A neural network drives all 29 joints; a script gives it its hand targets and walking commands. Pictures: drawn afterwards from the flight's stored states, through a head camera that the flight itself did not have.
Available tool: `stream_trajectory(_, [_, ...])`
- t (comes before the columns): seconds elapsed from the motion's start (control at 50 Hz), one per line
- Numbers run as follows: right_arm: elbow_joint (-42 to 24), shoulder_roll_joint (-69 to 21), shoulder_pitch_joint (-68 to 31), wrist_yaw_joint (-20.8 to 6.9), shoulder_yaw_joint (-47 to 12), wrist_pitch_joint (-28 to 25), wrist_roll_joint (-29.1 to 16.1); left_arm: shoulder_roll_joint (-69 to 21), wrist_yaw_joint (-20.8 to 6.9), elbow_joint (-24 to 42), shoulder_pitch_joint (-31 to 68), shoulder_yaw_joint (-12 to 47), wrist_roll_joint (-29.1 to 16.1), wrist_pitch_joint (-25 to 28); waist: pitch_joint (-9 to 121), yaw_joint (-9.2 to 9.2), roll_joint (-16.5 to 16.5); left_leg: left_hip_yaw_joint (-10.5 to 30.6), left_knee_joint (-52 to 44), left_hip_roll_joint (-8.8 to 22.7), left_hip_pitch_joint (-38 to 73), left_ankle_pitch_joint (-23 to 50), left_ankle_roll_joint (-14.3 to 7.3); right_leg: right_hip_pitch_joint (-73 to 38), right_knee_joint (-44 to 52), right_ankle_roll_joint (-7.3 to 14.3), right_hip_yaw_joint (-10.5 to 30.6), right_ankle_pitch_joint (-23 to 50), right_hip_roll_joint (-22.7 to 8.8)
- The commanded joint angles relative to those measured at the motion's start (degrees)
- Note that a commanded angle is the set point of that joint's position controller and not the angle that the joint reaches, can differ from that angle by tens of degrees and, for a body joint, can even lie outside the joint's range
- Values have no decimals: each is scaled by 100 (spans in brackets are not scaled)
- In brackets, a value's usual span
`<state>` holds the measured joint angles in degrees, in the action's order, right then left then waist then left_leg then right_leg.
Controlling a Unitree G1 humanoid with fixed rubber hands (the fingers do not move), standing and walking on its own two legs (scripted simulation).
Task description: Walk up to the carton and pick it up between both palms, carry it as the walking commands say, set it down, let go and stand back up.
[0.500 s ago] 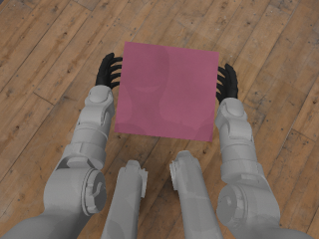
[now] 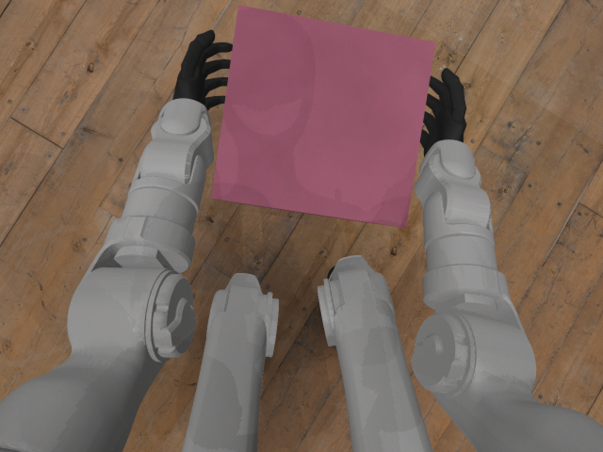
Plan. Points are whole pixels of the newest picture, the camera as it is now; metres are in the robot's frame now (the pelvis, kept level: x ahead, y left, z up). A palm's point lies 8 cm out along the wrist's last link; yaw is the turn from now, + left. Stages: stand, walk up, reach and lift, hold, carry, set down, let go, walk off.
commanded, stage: set down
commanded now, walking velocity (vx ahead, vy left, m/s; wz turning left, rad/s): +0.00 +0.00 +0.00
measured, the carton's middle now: (312, 141) +0.48 -0.06 -0.19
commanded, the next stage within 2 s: none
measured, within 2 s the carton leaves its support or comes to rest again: neither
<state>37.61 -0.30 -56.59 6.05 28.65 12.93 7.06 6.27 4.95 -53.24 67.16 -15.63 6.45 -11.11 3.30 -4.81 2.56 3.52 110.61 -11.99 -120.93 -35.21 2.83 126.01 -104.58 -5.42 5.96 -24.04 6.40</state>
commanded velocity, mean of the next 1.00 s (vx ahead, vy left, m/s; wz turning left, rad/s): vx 0.00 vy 0.00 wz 0.00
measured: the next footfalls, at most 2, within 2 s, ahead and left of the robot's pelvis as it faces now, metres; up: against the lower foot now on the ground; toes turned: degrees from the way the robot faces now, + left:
none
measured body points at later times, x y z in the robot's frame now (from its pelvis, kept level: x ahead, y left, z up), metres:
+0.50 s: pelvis +0.00 +0.00 -0.05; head +0.34 -0.01 +0.24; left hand +0.55 +0.08 -0.20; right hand +0.48 -0.22 -0.21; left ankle +0.08 +0.11 -0.42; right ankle +0.14 -0.13 -0.42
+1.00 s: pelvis +0.00 +0.00 -0.06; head +0.34 +0.00 +0.23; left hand +0.55 +0.08 -0.22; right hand +0.48 -0.22 -0.22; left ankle +0.08 +0.11 -0.42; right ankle +0.14 -0.13 -0.42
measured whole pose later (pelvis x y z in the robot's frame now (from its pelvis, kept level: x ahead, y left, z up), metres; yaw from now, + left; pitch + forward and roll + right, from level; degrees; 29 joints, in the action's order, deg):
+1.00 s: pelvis +0.00 +0.00 -0.06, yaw +1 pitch +43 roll -2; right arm 47.0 4.4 -66.7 5.5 30.3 10.9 6.0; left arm 10.4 7.5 -62.4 78.5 -9.9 5.4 -10.2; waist -7.4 -6.8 2.4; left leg 2.4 123.2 -12.1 -129.6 -36.0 2.3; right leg 133.1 -116.7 -5.2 3.4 -26.3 3.5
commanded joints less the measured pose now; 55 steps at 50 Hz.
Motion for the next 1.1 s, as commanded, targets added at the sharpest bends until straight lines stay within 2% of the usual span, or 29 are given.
stream_trajectory(0.0, [-71,-4676,-3756,-1197,-2923,-61,-484,-5368,-1076,235,2986,2076,-429,132,6079,-246,128,-531,-1283,1,1937,1115,-190,-4447,276,85,-1197,1429,127])
stream_trajectory(0.38, [100,-4136,-4435,-1246,-2771,-202,-675,-4913,-1019,23,3649,2226,-670,223,5972,-403,224,-540,-467,58,1504,1300,-186,-3905,-552,104,-1254,1640,16])
stream_trajectory(0.54, [267,-3866,-4600,-1316,-2535,-293,-758,-4906,-984,-51,3835,2346,-711,251,5644,-550,688,-503,-262,113,1432,1532,-137,-3520,-789,199,-1193,1850,-51])
stream_trajectory(0.64, [354,-3909,-4501,-1381,-2495,-299,-747,-4963,-977,19,3771,2391,-770,282,5523,-593,616,-411,-236,115,1320,1722,-151,-3466,-876,225,-1204,2005,-60])
stream_trajectory(0.84, [509,-3732,-4599,-1460,-2240,-296,-557,-4736,-1029,-328,3700,2005,-528,271,4935,-532,467,-364,-236,116,944,1362,-249,-3096,-901,239,-1157,1633,-98])
stream_trajectory(1.08, [847,-3681,-4524,-1470,-1975,-357,-459,-4455,-1102,-417,3825,1879,-440,344,4493,-518,490,-391,-160,143,707,1231,-282,-2945,-957,267,-1114,1523,-101])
